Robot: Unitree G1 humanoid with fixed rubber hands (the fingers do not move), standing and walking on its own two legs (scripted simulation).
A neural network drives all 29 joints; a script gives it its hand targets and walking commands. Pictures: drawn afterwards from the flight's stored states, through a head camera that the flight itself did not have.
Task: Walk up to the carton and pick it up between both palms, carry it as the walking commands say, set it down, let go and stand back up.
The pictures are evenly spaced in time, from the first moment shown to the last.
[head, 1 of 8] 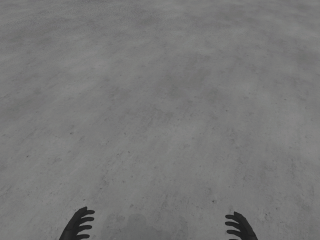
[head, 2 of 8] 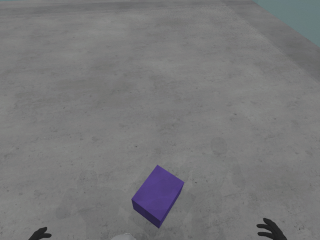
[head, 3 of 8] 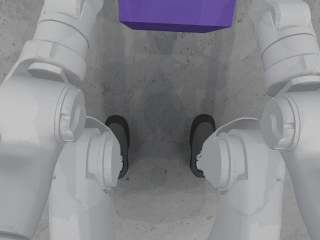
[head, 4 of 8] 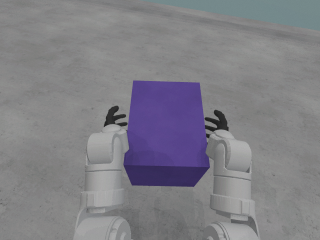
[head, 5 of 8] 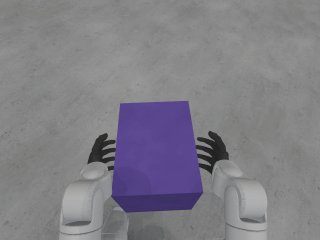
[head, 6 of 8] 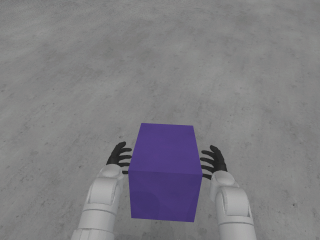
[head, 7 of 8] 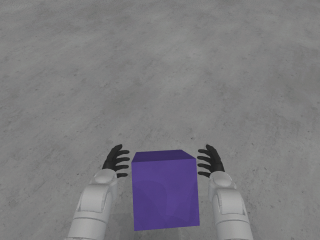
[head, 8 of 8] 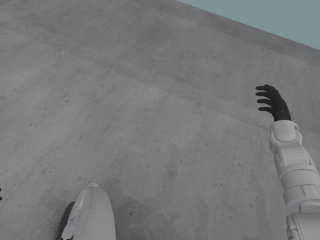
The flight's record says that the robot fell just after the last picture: yes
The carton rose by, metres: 0.72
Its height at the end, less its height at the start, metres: +0.00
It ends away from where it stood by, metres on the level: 23.06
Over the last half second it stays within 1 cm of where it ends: yes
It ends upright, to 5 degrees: no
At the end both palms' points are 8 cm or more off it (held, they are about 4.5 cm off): yes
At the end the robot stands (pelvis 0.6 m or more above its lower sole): yes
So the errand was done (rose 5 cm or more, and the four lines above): no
